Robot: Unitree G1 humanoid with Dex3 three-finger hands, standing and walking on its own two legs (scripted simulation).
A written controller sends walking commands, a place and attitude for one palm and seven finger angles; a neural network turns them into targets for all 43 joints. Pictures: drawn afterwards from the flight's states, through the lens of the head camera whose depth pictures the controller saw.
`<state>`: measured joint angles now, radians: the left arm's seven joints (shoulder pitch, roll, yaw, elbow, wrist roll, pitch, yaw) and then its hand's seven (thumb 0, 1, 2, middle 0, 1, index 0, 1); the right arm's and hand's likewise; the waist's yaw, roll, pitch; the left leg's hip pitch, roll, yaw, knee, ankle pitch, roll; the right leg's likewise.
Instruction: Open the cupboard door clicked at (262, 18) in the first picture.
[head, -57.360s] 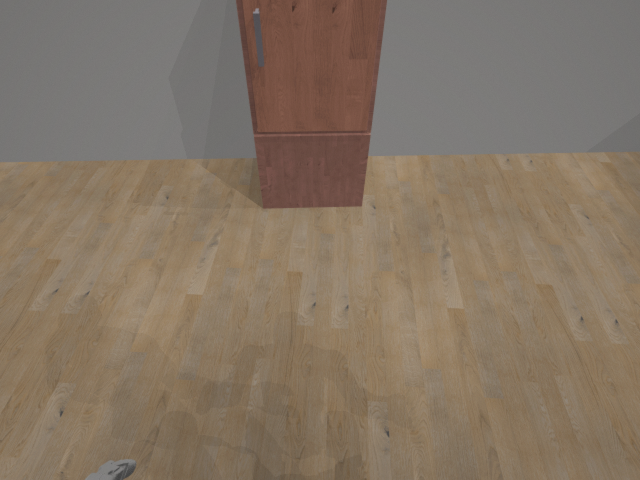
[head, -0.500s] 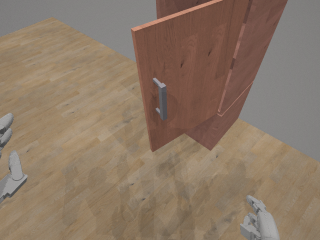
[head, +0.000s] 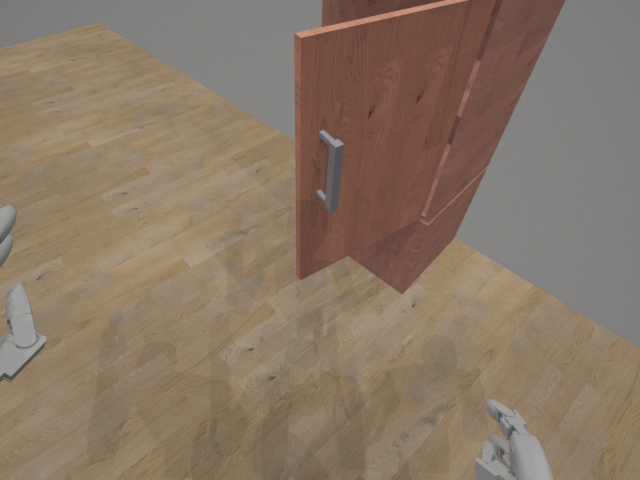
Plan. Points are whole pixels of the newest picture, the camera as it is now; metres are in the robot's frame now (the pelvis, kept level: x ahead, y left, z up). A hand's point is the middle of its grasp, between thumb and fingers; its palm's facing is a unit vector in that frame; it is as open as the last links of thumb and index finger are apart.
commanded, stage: step back with the hand held close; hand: left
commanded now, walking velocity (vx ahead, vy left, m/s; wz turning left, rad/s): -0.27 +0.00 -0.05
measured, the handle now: (328, 173) +0.63 +0.02 +0.01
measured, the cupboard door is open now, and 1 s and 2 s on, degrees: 76 76 76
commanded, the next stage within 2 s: stop stepping back and stand still in 0.44 s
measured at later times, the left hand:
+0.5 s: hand out of the picture +0.10 +0.28 +0.16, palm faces +0.50 -0.72 -0.47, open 7.4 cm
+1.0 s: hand out of the picture +0.09 +0.16 +0.16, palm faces +0.33 -0.77 -0.55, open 7.4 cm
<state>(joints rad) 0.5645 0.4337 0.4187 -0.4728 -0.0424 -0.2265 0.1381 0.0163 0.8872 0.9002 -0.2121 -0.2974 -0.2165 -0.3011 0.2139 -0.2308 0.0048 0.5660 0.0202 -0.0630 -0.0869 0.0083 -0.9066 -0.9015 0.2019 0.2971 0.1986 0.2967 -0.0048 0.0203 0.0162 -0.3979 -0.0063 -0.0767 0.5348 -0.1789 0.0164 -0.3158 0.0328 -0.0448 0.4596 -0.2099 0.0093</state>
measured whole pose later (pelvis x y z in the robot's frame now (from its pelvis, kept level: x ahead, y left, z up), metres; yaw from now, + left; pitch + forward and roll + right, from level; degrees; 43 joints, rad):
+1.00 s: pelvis -0.13 -0.08 +0.00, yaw -3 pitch +2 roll +3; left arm 0.60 0.45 0.43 -0.44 -0.05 -0.22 0.15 0.02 0.89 0.90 -0.21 -0.30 -0.22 -0.30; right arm 0.27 -0.27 -0.04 0.66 0.03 -0.10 -0.07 0.01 -0.91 -0.90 0.20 0.30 0.19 0.30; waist -0.06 -0.01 -0.04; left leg -0.28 0.00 0.07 0.51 -0.27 0.00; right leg -0.20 0.03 -0.04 0.69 -0.41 0.02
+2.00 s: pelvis -0.20 -0.07 +0.00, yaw -2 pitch +1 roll +0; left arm 0.41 0.40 0.28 -0.20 0.00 -0.18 0.10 0.01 0.89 0.90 -0.21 -0.30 -0.21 -0.30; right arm 0.22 -0.26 -0.01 0.72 0.01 -0.10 -0.02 0.01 -0.91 -0.90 0.20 0.30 0.20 0.30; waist 0.01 0.03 0.02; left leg -0.31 -0.02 0.00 0.56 -0.27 0.01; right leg -0.24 0.05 -0.09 0.57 -0.34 -0.06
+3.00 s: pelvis -0.20 -0.06 +0.01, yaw -1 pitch -2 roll +0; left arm 0.14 0.24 -0.01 1.10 0.01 -0.01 0.01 0.01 0.91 0.90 -0.20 -0.29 -0.21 -0.30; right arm 0.18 -0.27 0.00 1.12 -0.01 0.01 -0.02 0.00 -0.91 -0.90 0.20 0.30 0.20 0.30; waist -0.01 0.02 0.07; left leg -0.17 -0.04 0.00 0.36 -0.16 0.03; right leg -0.09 0.05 -0.05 0.35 -0.24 -0.06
